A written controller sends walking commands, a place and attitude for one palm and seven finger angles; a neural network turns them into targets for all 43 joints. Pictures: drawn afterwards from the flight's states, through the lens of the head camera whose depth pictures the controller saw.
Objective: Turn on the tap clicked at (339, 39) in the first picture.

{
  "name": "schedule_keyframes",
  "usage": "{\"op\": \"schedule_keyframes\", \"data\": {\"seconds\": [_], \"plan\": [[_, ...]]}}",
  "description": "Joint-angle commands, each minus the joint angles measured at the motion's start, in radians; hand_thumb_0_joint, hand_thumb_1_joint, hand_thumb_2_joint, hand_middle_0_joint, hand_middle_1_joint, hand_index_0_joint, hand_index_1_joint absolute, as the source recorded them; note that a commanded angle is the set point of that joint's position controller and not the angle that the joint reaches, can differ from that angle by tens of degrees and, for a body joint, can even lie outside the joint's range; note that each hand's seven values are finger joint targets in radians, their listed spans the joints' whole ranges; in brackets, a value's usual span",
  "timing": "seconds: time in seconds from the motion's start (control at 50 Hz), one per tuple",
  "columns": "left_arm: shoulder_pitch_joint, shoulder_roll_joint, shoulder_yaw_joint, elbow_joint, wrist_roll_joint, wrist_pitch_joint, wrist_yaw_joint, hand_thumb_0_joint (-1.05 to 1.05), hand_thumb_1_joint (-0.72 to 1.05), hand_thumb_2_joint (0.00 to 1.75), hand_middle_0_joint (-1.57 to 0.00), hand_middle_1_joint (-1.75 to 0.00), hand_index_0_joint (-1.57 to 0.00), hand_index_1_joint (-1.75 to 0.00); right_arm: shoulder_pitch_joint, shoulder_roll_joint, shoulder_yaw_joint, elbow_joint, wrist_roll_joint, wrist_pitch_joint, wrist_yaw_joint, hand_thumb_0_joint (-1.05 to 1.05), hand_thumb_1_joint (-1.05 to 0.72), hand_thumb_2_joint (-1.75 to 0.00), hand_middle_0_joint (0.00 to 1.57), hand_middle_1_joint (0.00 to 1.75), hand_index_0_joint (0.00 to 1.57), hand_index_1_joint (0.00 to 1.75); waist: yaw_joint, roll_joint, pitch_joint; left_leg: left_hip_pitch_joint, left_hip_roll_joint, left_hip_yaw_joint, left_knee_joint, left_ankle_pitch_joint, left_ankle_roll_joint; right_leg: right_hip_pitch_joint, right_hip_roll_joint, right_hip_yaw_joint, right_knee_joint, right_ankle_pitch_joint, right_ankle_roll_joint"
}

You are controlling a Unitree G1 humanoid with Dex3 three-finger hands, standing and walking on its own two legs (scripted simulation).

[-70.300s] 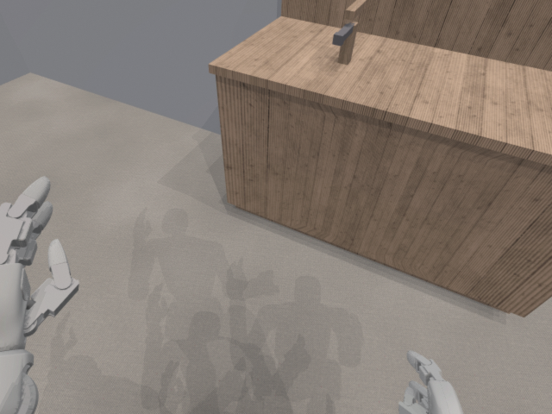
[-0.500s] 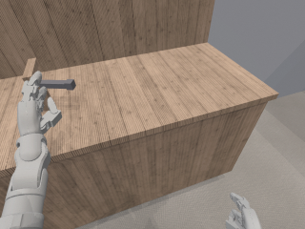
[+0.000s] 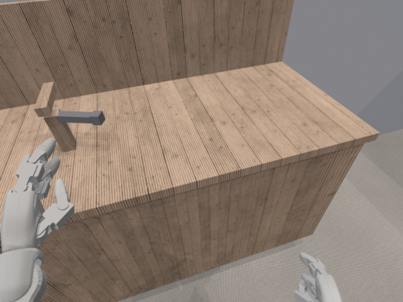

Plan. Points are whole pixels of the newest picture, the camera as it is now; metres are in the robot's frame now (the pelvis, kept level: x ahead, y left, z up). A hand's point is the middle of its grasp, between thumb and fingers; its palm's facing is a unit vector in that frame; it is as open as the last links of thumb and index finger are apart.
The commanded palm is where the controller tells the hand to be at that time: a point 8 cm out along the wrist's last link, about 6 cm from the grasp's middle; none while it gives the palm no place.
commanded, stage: draw the hand back beside the body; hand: left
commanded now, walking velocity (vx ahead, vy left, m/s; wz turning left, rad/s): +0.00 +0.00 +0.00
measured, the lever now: (97, 117) +0.51 +0.35 +0.10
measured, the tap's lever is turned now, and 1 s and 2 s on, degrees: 67 67 67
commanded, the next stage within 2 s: step back with the hand held close in 0.26 s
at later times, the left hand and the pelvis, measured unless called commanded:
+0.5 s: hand (68, 207) +0.20 +0.24 +0.16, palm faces +0.42 -0.84 -0.36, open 7.5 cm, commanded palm +0.15 +0.27 +0.17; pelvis -0.01 -0.01 +0.00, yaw +1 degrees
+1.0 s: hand (17, 252) +0.13 +0.28 +0.15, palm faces +0.42 -0.81 -0.40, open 7.5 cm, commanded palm +0.08 +0.32 +0.17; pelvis -0.08 +0.03 -0.01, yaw +0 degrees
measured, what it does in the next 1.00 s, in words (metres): shifts its weight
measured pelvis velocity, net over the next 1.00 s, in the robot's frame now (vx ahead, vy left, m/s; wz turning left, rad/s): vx -0.08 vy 0.03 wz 0.01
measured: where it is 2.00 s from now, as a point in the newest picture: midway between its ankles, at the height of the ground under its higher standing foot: outside the picture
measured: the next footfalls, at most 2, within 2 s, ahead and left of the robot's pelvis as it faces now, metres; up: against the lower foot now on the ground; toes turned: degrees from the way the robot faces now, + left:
left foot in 1.38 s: -0.07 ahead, +0.17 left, +0.00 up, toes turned +6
right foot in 1.66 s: -0.22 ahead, -0.08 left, +0.00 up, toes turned +0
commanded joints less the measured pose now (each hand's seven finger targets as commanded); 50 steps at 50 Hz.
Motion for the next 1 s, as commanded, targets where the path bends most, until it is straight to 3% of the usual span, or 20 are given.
{"op": "schedule_keyframes", "data": {"seconds": [0.0, 0.06, 0.08, 0.16, 0.2, 0.26, 0.34, 0.36, 0.38, 0.4, 0.44, 0.52, 0.6, 0.66, 0.68, 0.72, 0.86, 0.88, 0.94, 0.98], "plan": [[-0.112, 0.181, 0.093, -0.281, 0.007, -0.067, 0.012, 0.0, 0.9, 0.9, -0.2, -0.3, -0.2, -0.3, -0.148, -0.104, -0.04, -0.172, -0.001, -0.061, -0.009, 0.0, -0.9, -0.9, 0.2, 0.3, 0.2, 0.3, -0.006, 0.009, -0.081, 0.003, 0.016, 0.005, -0.03, 0.127, 0.011, -0.032, -0.054, 0.031, -0.059, 0.131, 0.043], [-0.148, 0.192, 0.106, -0.252, 0.01, -0.064, 0.024, 0.0, 0.9, 0.9, -0.2, -0.3, -0.2, -0.3, -0.147, -0.102, -0.041, -0.168, -0.002, -0.064, -0.019, 0.0, -0.9, -0.9, 0.2, 0.3, 0.2, 0.3, -0.013, -0.036, -0.052, -0.007, 0.013, 0.006, -0.019, 0.088, 0.018, -0.055, -0.055, 0.033, -0.069, 0.096, 0.048], [-0.176, 0.208, 0.116, -0.274, 0.011, -0.064, 0.027, 0.0, 0.9, 0.9, -0.2, -0.3, -0.2, -0.3, -0.149, -0.106, -0.042, -0.165, -0.001, -0.066, -0.022, 0.0, -0.9, -0.9, 0.2, 0.3, 0.2, 0.3, -0.015, -0.01, -0.056, 0.008, 0.011, 0.008, -0.014, 0.082, 0.019, -0.063, -0.056, 0.035, -0.074, 0.09, 0.047], [-0.142, 0.18, 0.101, -0.233, 0.008, -0.059, 0.027, 0.0, 0.9, 0.9, -0.2, -0.3, -0.2, -0.3, -0.151, -0.095, -0.036, -0.165, -0.003, -0.067, -0.025, 0.0, -0.9, -0.9, 0.2, 0.3, 0.2, 0.3, -0.006, -0.015, -0.067, 0.002, 0.009, 0.007, -0.01, 0.089, 0.02, -0.045, -0.064, 0.039, -0.063, 0.104, 0.047], [-0.131, 0.17, 0.091, -0.239, 0.008, -0.061, 0.026, 0.0, 0.9, 0.9, -0.2, -0.3, -0.2, -0.3, -0.149, -0.093, -0.033, -0.161, -0.003, -0.07, -0.022, 0.0, -0.9, -0.9, 0.2, 0.3, 0.2, 0.3, -0.004, 0.026, -0.071, 0.003, 0.01, -0.001, -0.018, 0.105, 0.014, -0.035, -0.062, 0.033, -0.054, 0.115, 0.042], [-0.101, 0.174, 0.099, -0.221, 0.0, -0.055, 0.022, 0.0, 0.9, 0.9, -0.2, -0.3, -0.2, -0.3, -0.151, -0.096, -0.036, -0.167, -0.004, -0.067, -0.02, 0.0, -0.9, -0.9, 0.2, 0.3, 0.2, 0.3, 0.001, -0.066, -0.071, -0.011, 0.012, 0.002, -0.011, 0.107, 0.02, -0.029, -0.064, 0.037, -0.054, 0.13, 0.049], [-0.099, 0.178, 0.107, -0.217, -0.003, -0.055, 0.018, 0.0, 0.9, 0.9, -0.2, -0.3, -0.2, -0.3, -0.153, -0.093, -0.036, -0.166, -0.002, -0.062, -0.018, 0.0, -0.9, -0.9, 0.2, 0.3, 0.2, 0.3, 0.0, -0.046, -0.056, -0.021, 0.011, 0.007, -0.008, 0.096, 0.019, -0.032, -0.068, 0.042, -0.059, 0.121, 0.052], [-0.151, 0.225, 0.148, -0.227, -0.001, -0.056, 0.025, 0.0, 0.9, 0.9, -0.2, -0.3, -0.2, -0.3, -0.159, -0.098, -0.039, -0.162, -0.002, -0.059, -0.021, 0.0, -0.9, -0.9, 0.2, 0.3, 0.2, 0.3, 0.0, -0.031, -0.068, -0.014, 0.011, 0.01, -0.005, 0.096, 0.019, -0.033, -0.07, 0.049, -0.062, 0.123, 0.049], [-0.318, 0.389, 0.296, -0.299, 0.008, -0.101, 0.038, 0.0, 0.9, 0.9, -0.2, -0.3, -0.2, -0.3, -0.151, -0.104, -0.022, -0.208, 0.016, -0.045, -0.018, 0.0, -0.9, -0.9, 0.2, 0.3, 0.2, 0.3, -0.022, 0.046, 0.021, -0.083, 0.019, -0.012, 0.026, 0.027, 0.024, -0.132, -0.114, 0.133, -0.104, 0.174, 0.057], [-0.137, 0.251, 0.206, -0.189, 0.008, -0.095, 0.024, 0.0, 0.9, 0.9, -0.2, -0.3, -0.2, -0.3, -0.135, -0.106, -0.037, -0.192, 0.007, -0.03, -0.022, 0.0, -0.9, -0.9, 0.2, 0.3, 0.2, 0.3, -0.031, -0.056, -0.005, -0.094, 0.031, -0.043, 0.073, 0.041, 0.027, -0.175, -0.154, 0.135, -0.096, 0.206, 0.053], [-0.066, 0.192, 0.144, -0.178, 0.021, -0.082, 0.014, 0.0, 0.9, 0.9, -0.2, -0.3, -0.2, -0.3, -0.111, -0.102, -0.044, -0.207, 0.012, -0.005, -0.01, 0.0, -0.9, -0.9, 0.2, 0.3, 0.2, 0.3, -0.038, -0.093, -0.065, -0.068, 0.032, -0.036, 0.121, 0.056, 0.027, -0.189, -0.186, 0.159, -0.086, 0.213, 0.058], [0.007, 0.195, 0.133, -0.262, 0.027, -0.086, 0.023, 0.0, 0.9, 0.9, -0.2, -0.3, -0.2, -0.3, -0.092, -0.117, -0.054, -0.234, 0.015, 0.016, -0.014, 0.0, -0.9, -0.9, 0.2, 0.3, 0.2, 0.3, -0.042, 0.006, -0.194, -0.056, 0.053, -0.03, 0.112, 0.179, 0.021, -0.143, -0.178, 0.113, -0.001, 0.303, 0.064], [0.041, 0.245, 0.185, -0.292, 0.027, -0.075, 0.041, 0.0, 0.9, 0.9, -0.2, -0.3, -0.2, -0.3, -0.097, -0.121, -0.062, -0.251, 0.015, 0.036, -0.028, 0.0, -0.9, -0.9, 0.2, 0.3, 0.2, 0.3, -0.042, -0.063, -0.198, -0.077, 0.063, -0.042, 0.117, 0.241, 0.02, -0.173, -0.163, 0.091, 0.023, 0.294, 0.07], [0.031, 0.263, 0.202, -0.304, 0.028, -0.075, 0.05, 0.0, 0.9, 0.9, -0.2, -0.3, -0.2, -0.3, -0.091, -0.122, -0.067, -0.258, 0.017, 0.049, -0.032, 0.0, -0.9, -0.9, 0.2, 0.3, 0.2, 0.3, -0.048, -0.093, -0.169, -0.12, 0.053, -0.043, 0.131, 0.171, 0.017, -0.212, -0.172, 0.109, 0.003, 0.197, 0.061], [0.019, 0.283, 0.219, -0.333, 0.03, -0.08, 0.055, 0.0, 0.9, 0.9, -0.2, -0.3, -0.2, -0.3, -0.096, -0.128, -0.07, -0.255, 0.016, 0.05, -0.035, 0.0, -0.9, -0.9, 0.2, 0.3, 0.2, 0.3, -0.048, -0.059, -0.176, -0.116, 0.056, -0.047, 0.125, 0.155, 0.017, -0.219, -0.172, 0.11, 0.005, 0.173, 0.054], [0.041, 0.261, 0.204, -0.311, 0.03, -0.082, 0.061, 0.0, 0.9, 0.9, -0.2, -0.3, -0.2, -0.3, -0.091, -0.126, -0.066, -0.258, 0.017, 0.052, -0.038, 0.0, -0.9, -0.9, 0.2, 0.3, 0.2, 0.3, -0.049, -0.038, -0.152, -0.151, 0.066, -0.064, 0.099, 0.12, 0.02, -0.23, -0.154, 0.102, 0.009, 0.101, 0.059], [0.023, 0.228, 0.172, -0.32, 0.049, -0.097, 0.078, 0.0, 0.9, 0.9, -0.2, -0.3, -0.2, -0.3, -0.08, -0.148, -0.061, -0.262, 0.017, 0.039, -0.043, 0.0, -0.9, -0.9, 0.2, 0.3, 0.2, 0.3, -0.055, -0.002, -0.082, -0.315, 0.106, -0.141, -0.018, -0.25, 0.043, -0.237, -0.102, 0.087, 0.016, -0.162, 0.067], [0.007, 0.236, 0.182, -0.34, 0.057, -0.102, 0.081, 0.0, 0.9, 0.9, -0.2, -0.3, -0.2, -0.3, -0.089, -0.156, -0.064, -0.261, 0.013, 0.034, -0.045, 0.0, -0.9, -0.9, 0.2, 0.3, 0.2, 0.3, -0.053, 0.04, -0.086, -0.354, 0.123, -0.167, -0.06, -0.319, 0.052, -0.205, -0.084, 0.079, 0.048, -0.171, 0.07], [-0.016, 0.215, 0.19, -0.329, 0.085, -0.11, 0.085, 0.0, 0.9, 0.9, -0.2, -0.3, -0.2, -0.3, -0.086, -0.163, -0.066, -0.269, 0.009, 0.029, -0.049, 0.0, -0.9, -0.9, 0.2, 0.3, 0.2, 0.3, -0.043, 0.081, -0.091, -0.581, 0.183, -0.24, -0.161, -0.516, 0.092, -0.015, -0.03, 0.061, 0.231, -0.097, 0.086], [-0.06, 0.238, 0.21, -0.369, 0.096, -0.118, 0.083, 0.0, 0.9, 0.9, -0.2, -0.3, -0.2, -0.3, -0.088, -0.158, -0.072, -0.269, 0.003, 0.022, -0.049, 0.0, -0.9, -0.9, 0.2, 0.3, 0.2, 0.3, -0.039, 0.103, -0.126, -0.589, 0.195, -0.258, -0.173, -0.509, 0.096, 0.021, -0.014, 0.051, 0.299, -0.03, 0.086]]}}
